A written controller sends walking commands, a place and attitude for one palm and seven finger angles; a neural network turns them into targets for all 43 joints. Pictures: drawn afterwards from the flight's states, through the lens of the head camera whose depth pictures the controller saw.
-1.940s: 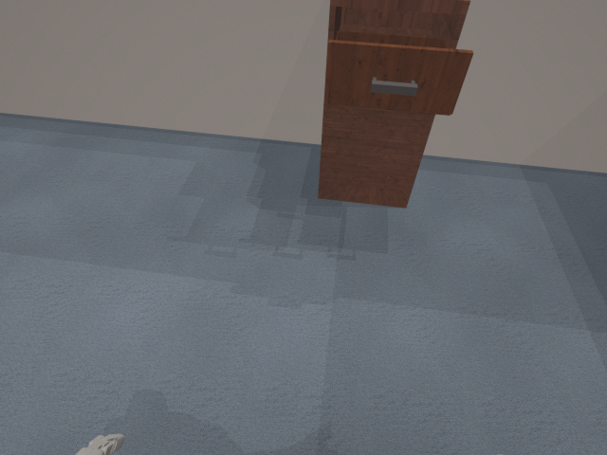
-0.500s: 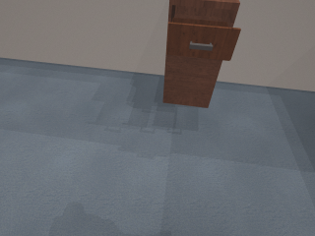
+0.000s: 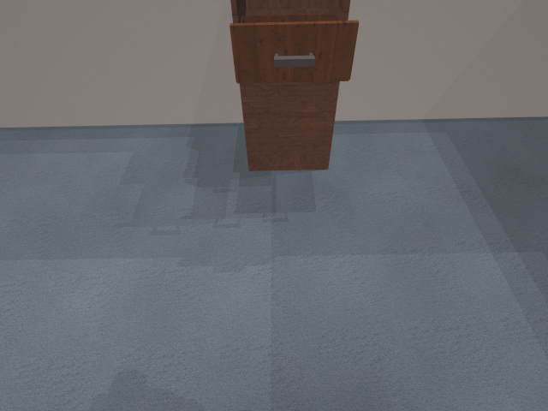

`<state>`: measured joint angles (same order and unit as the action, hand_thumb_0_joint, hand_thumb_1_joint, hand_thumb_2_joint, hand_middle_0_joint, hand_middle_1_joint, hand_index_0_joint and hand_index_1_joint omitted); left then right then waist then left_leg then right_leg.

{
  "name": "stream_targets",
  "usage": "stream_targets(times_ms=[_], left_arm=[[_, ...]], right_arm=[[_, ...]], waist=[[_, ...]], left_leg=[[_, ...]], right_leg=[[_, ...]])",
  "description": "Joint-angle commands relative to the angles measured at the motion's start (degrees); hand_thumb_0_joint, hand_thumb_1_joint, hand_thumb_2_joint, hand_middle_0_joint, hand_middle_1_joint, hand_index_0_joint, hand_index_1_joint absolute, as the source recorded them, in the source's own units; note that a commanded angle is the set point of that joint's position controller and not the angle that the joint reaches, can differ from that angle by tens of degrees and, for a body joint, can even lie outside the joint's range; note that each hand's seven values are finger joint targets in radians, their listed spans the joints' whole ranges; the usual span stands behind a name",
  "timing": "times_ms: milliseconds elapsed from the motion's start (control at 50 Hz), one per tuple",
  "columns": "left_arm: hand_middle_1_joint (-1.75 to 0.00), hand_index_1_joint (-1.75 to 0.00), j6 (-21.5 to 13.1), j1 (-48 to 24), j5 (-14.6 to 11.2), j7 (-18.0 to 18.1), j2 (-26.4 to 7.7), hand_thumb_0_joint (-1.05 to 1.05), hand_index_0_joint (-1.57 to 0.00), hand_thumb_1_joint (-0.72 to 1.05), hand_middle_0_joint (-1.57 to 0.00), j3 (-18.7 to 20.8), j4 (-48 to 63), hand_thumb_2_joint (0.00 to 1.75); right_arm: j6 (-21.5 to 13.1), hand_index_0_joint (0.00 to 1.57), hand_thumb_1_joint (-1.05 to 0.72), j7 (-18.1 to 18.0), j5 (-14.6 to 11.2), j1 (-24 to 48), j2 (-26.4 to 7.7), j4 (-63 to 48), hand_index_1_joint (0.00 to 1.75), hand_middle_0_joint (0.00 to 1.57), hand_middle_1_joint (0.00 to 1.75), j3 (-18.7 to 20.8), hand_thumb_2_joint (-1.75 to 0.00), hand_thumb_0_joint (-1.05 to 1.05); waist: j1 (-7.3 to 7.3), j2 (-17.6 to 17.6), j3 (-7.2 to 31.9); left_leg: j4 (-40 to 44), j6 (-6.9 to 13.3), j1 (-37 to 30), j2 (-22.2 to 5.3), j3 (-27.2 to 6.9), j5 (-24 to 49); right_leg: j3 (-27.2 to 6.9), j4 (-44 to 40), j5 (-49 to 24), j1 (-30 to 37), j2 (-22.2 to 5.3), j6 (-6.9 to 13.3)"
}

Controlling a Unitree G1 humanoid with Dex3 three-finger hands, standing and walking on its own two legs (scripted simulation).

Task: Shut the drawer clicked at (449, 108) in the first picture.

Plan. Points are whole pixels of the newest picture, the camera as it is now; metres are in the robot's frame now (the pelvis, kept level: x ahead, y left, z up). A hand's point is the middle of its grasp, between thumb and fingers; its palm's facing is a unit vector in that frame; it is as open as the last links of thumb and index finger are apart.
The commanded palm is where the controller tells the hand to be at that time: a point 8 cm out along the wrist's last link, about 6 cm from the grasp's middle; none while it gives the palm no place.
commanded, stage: walk to a spot facing it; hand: left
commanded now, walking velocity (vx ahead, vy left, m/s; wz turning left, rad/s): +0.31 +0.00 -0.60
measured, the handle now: (293, 58) +1.09 +0.05 +0.01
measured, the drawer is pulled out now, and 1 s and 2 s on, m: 0.30 0.30 0.30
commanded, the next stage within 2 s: none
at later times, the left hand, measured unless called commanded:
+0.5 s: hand out of the picture +0.11 +0.23 -0.16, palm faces -0.08 -0.98 -0.20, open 7.4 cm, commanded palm none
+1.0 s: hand (243, 227) +0.53 +0.14 -0.15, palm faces -0.55 -0.82 -0.13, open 7.4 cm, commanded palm none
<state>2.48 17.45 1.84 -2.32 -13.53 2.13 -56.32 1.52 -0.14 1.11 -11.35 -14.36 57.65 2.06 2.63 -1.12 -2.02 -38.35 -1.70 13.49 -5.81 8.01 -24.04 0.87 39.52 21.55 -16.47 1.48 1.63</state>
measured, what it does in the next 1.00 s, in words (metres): walks ahead, turning right: left foot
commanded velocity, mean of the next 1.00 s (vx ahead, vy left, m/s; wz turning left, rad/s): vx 0.31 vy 0.00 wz -0.58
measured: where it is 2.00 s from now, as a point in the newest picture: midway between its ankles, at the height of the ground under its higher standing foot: (326, 312)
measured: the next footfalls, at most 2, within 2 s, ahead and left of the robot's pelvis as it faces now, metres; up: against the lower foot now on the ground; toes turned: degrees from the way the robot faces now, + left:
left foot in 0.52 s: +0.31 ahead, +0.12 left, +0.00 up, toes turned -11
right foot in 1.18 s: +0.46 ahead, -0.12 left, +0.00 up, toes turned -48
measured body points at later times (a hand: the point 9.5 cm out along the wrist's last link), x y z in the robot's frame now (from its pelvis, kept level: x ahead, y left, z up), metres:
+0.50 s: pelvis +0.16 +0.04 +0.01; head +0.18 +0.05 +0.46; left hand +0.11 +0.28 -0.14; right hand +0.28 -0.22 -0.11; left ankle +0.26 +0.13 -0.71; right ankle +0.00 -0.08 -0.72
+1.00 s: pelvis +0.34 +0.05 +0.02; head +0.38 +0.06 +0.46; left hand +0.56 +0.18 -0.14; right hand +0.12 -0.08 -0.11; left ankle +0.27 +0.13 -0.72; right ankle +0.35 -0.11 -0.64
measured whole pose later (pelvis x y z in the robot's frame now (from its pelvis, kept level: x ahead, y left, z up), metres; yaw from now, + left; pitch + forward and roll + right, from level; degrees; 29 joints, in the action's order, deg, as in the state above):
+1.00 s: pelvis +0.34 +0.05 +0.02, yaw -32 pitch +0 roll -2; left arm 2.8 7.0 2.3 -2.9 -11.7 4.7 -53.5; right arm -4.6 -2.4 1.2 -30.0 -8.0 62.8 1.3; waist -2.9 2.1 -3.5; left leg -19.9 3.2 -1.5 -1.4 21.5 -21.9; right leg 4.8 60.4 6.2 -38.2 -3.7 -0.4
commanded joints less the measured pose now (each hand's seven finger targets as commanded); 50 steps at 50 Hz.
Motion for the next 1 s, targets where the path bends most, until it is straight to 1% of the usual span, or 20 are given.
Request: stream_targets(times_ms=[0,20,40,60,120,280,380,420,460,480,500,520,540,580,620,660,720,800,940,980], left_arm=[[-0.30,-0.30,-3.42,14.47,-0.71,2.95,-14.85,0.00,-0.20,0.90,-0.20,3.75,1.73,0.90],[-0.30,-0.30,-4.12,10.85,-0.75,3.07,-12.93,0.00,-0.20,0.90,-0.20,3.60,2.28,0.90],[-0.30,-0.30,-4.45,9.18,-0.87,3.05,-10.96,0.00,-0.20,0.90,-0.20,3.17,2.41,0.90],[-0.30,-0.30,-4.89,7.92,-0.82,2.79,-9.33,0.00,-0.20,0.90,-0.20,2.61,3.11,0.90],[-0.30,-0.30,-6.02,9.24,-0.90,2.56,-7.66,0.00,-0.20,0.90,-0.20,2.39,2.56,0.90],[-0.30,-0.30,-6.57,15.44,-0.39,3.28,-5.71,0.00,-0.20,0.90,-0.20,2.54,-0.01,0.90],[-0.30,-0.30,-6.14,14.60,0.08,3.91,-6.42,0.00,-0.20,0.90,-0.20,2.84,-0.03,0.90],[-0.30,-0.30,-5.90,12.42,0.06,3.93,-7.31,0.00,-0.20,0.90,-0.20,3.18,0.49,0.90],[-0.30,-0.30,-6.09,8.13,-0.43,3.81,-8.05,0.00,-0.20,0.90,-0.20,3.76,1.53,0.90],[-0.30,-0.30,-6.25,8.38,-1.02,3.38,-6.08,0.00,-0.20,0.90,-0.20,3.89,2.06,0.90],[-0.30,-0.30,-6.13,10.48,-1.84,2.42,-2.44,0.00,-0.20,0.90,-0.20,3.67,2.98,0.90],[-0.30,-0.30,-6.12,8.97,-1.54,2.39,-3.37,0.00,-0.20,0.90,-0.20,3.64,3.53,0.90],[-0.30,-0.30,-5.73,7.09,-1.11,2.28,-4.10,0.00,-0.20,0.90,-0.20,3.57,4.10,0.90],[-0.30,-0.30,-4.78,3.56,0.00,1.04,-2.93,0.00,-0.20,0.90,-0.20,3.98,3.59,0.90],[-0.30,-0.30,-2.95,5.26,0.25,0.25,-0.74,0.00,-0.20,0.90,-0.20,3.70,2.98,0.90],[-0.30,-0.30,-1.86,5.68,0.19,0.11,0.13,0.00,-0.20,0.90,-0.20,3.60,2.83,0.90],[-0.30,-0.30,-0.91,2.39,0.33,-0.13,0.14,0.00,-0.20,0.90,-0.20,3.58,4.07,0.90],[-0.30,-0.30,-0.48,-3.34,0.41,-0.14,0.54,0.00,-0.20,0.90,-0.20,3.39,5.35,0.90],[-0.30,-0.30,-1.16,-16.50,0.08,-0.74,1.42,0.00,-0.20,0.90,-0.20,1.87,8.37,0.90],[-0.30,-0.30,-1.44,-18.44,-0.07,-0.81,2.19,0.00,-0.20,0.90,-0.20,1.58,8.89,0.90]], right_arm=[[-2.39,0.20,-0.90,0.25,0.21,11.49,-7.24,-11.15,0.30,0.20,0.30,1.67,-0.90,0.00],[-2.76,0.20,-0.90,0.47,0.00,10.32,-7.29,-10.44,0.30,0.20,0.30,2.08,-0.90,0.00],[-3.25,0.20,-0.90,0.53,0.03,9.26,-6.68,-9.15,0.30,0.20,0.30,2.18,-0.90,0.00],[-3.46,0.20,-0.90,0.70,0.26,7.82,-5.98,-8.68,0.30,0.20,0.30,2.16,-0.90,0.00],[-3.14,0.20,-0.90,0.90,0.24,5.33,-3.80,-7.99,0.30,0.20,0.30,2.15,-0.90,0.00],[-3.76,0.20,-0.90,1.06,-0.07,12.56,-1.45,-11.99,0.30,0.20,0.30,2.01,-0.90,0.00],[-4.59,0.20,-0.90,1.27,-0.45,15.83,-0.31,-13.94,0.30,0.20,0.30,1.65,-0.90,0.00],[-5.04,0.20,-0.90,1.09,-0.76,13.35,-0.62,-13.59,0.30,0.20,0.30,1.73,-0.90,0.00],[-5.61,0.20,-0.90,-0.13,-0.71,-0.14,-2.93,-9.66,0.30,0.20,0.30,2.41,-0.90,0.00],[-5.87,0.20,-0.90,-1.10,-0.37,-10.24,-7.68,-6.70,0.30,0.20,0.30,3.46,-0.90,0.00],[-6.21,0.20,-0.90,-1.25,0.38,-16.87,-14.33,-4.91,0.30,0.20,0.30,4.99,-0.90,0.00],[-5.56,0.20,-0.90,-1.20,0.02,-15.75,-13.38,-5.39,0.30,0.20,0.30,4.17,-0.90,0.00],[-5.27,0.20,-0.90,-0.93,-0.10,-10.62,-10.99,-7.05,0.30,0.20,0.30,3.63,-0.90,0.00],[-6.25,0.20,-0.90,-0.99,0.01,-4.65,-3.60,-7.21,0.30,0.20,0.30,1.75,-0.90,0.00],[-6.93,0.20,-0.90,-1.18,-0.09,-4.05,-0.93,-6.23,0.30,0.20,0.30,1.07,-0.90,0.00],[-7.48,0.20,-0.90,-1.45,-0.35,-5.75,-0.29,-5.14,0.30,0.20,0.30,0.91,-0.90,0.00],[-7.83,0.20,-0.90,-1.68,-0.59,-8.82,-0.26,-3.61,0.30,0.20,0.30,0.85,-0.90,0.00],[-8.06,0.20,-0.90,-2.08,-0.63,-14.44,-0.32,-1.39,0.30,0.20,0.30,0.65,-0.90,0.00],[-7.41,0.20,-0.90,-2.45,0.13,-22.99,-0.41,2.61,0.30,0.20,0.30,0.12,-0.90,0.00],[-7.01,0.20,-0.90,-2.47,0.29,-23.56,-0.79,3.27,0.30,0.20,0.30,0.21,-0.90,0.00]], waist=[[5.26,17.05,-6.37],[2.84,14.64,-7.32],[1.28,7.23,-6.42],[0.00,4.19,-5.27],[-1.25,4.23,-1.84],[1.69,7.06,-1.30],[2.46,9.65,-2.05],[1.06,10.94,-1.64],[-5.67,8.71,3.06],[-9.15,2.52,9.90],[-9.65,-16.51,15.19],[-8.30,-13.11,12.63],[-6.34,-7.48,5.90],[-3.08,-5.85,-2.93],[-0.69,-8.21,-4.28],[0.21,-8.09,-2.88],[-0.04,-6.99,-3.45],[-1.57,-3.93,-4.01],[-5.94,-3.26,-5.59],[-6.16,-4.38,-6.00]], left_leg=[[-28.58,0.10,32.59,2.45,-8.97,-7.58],[-29.33,0.59,31.29,0.94,-9.73,-0.79],[-29.43,0.30,29.78,-0.14,-9.27,1.73],[-28.42,-0.25,27.93,-0.67,-9.27,4.88],[-26.03,-1.57,25.91,-0.09,-7.72,10.79],[-18.05,-2.60,30.64,0.41,-6.76,12.46],[-6.85,-1.42,23.72,2.47,-5.76,8.80],[-0.75,-0.40,15.55,4.05,-4.82,7.11],[9.74,0.80,-5.45,5.59,-4.82,12.45],[10.43,1.95,-22.68,-1.33,-10.16,14.19],[15.28,7.40,-31.89,-20.95,-33.78,14.24],[22.18,10.03,-25.40,-25.37,-41.48,9.73],[25.31,11.36,-15.53,-24.56,-38.54,0.01],[27.13,6.98,-3.07,-17.51,-24.94,2.61],[26.79,3.68,1.18,-13.00,-12.47,12.29],[26.38,2.16,0.82,-11.29,-6.30,19.47],[26.94,1.44,-2.80,-10.92,-2.16,23.13],[25.73,-0.59,-8.79,-11.08,-0.73,33.27],[24.09,4.15,-20.23,-13.07,2.35,44.04],[23.41,5.08,-22.26,-13.36,5.08,47.70]], right_leg=[[-42.54,-33.85,12.05,9.47,-21.94,9.07],[-39.46,-33.36,9.50,8.54,-19.15,8.70],[-35.95,-30.30,4.30,8.50,-18.33,9.63],[-30.76,-28.52,-0.22,7.72,-16.33,9.79],[-22.87,-27.42,-11.48,9.62,-12.81,9.22],[-23.21,-25.28,-23.29,17.45,-11.95,9.87],[-23.63,-22.08,-30.94,16.95,-11.56,9.03],[-23.14,-19.25,-35.51,14.06,-11.00,8.19],[-19.75,-7.81,-38.98,5.08,-6.81,5.49],[-16.77,4.17,-29.04,-3.27,-2.98,3.79],[-7.28,24.46,7.99,-16.79,4.71,0.09],[-8.08,34.22,10.26,-20.06,1.89,0.13],[-7.74,38.15,6.97,-20.89,-1.56,-0.06],[-5.34,38.67,-2.45,-20.19,-5.17,-0.63],[-3.55,36.40,-7.08,-17.53,-5.71,-1.38],[-3.13,36.33,-10.71,-17.67,-5.64,-1.95],[-2.54,36.13,-15.16,-23.52,-5.94,-2.65],[-1.56,34.69,-17.64,-29.42,-5.71,-2.91],[4.81,17.91,-14.12,-31.09,-5.45,-1.59],[6.86,12.25,-12.30,-29.42,-4.67,-0.73]])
